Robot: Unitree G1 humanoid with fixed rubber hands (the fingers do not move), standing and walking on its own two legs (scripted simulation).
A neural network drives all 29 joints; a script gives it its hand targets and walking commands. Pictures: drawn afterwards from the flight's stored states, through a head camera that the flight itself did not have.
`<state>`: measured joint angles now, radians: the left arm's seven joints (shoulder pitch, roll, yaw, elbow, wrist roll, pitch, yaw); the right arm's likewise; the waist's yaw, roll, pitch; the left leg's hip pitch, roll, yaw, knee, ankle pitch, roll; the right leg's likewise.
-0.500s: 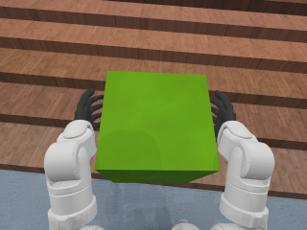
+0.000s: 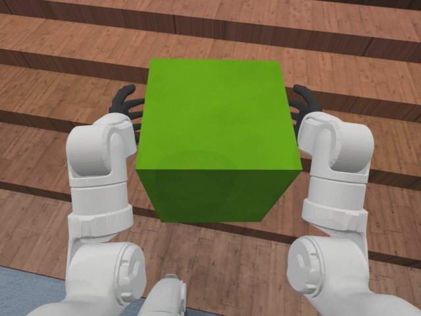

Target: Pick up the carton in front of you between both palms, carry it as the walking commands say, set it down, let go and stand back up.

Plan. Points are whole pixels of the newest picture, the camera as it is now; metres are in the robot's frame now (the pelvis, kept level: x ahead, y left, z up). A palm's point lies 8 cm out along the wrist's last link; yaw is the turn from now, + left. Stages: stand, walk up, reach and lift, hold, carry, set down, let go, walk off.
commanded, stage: carry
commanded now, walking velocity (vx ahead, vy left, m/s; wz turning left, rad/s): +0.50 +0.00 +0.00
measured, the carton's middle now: (213, 151) +0.40 +0.02 +0.07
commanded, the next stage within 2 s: none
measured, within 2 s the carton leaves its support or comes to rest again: neither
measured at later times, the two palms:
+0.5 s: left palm out of the picture +0.79 +0.26 +0.19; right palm out of the picture +0.89 -0.02 +0.19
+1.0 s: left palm out of the picture +1.36 +0.21 +0.50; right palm out of the picture +1.44 -0.08 +0.49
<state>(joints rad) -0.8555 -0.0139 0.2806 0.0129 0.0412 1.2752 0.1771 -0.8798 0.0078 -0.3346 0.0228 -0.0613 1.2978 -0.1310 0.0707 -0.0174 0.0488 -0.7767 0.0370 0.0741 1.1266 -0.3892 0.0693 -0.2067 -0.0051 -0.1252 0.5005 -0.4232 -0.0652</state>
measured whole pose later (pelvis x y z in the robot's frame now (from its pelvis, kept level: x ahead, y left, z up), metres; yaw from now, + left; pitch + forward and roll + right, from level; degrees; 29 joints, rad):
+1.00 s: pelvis +1.00 -0.01 +0.31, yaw +10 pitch +5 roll +1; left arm -0.98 -0.03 0.29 0.17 0.18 1.33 0.13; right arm -1.03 -0.11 -0.32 0.32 0.00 1.30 -0.11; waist 0.05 0.00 0.00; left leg -0.85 -0.08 -0.04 1.82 -0.54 0.09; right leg -0.28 0.02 -0.07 0.63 -0.35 -0.06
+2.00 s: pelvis +1.81 +0.04 +0.58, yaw -11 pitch +4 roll +3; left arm -0.97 0.05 0.33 0.19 0.04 1.32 0.15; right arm -0.93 0.01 -0.29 0.15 -0.12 1.36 -0.14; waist -0.06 -0.01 0.02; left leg -0.68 -0.01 0.19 0.88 -0.27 0.10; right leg -0.54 0.09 0.13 1.57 -0.31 -0.07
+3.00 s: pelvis +2.35 -0.21 +0.63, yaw -30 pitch +5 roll +2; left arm -0.62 -0.04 0.24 0.13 0.10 1.21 0.13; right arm -0.68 0.01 -0.18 0.25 -0.06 1.22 -0.11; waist -0.03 0.00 -0.10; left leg -0.48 -0.02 0.16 0.54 -0.15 0.08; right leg -0.27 0.04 -0.01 1.06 -0.45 0.00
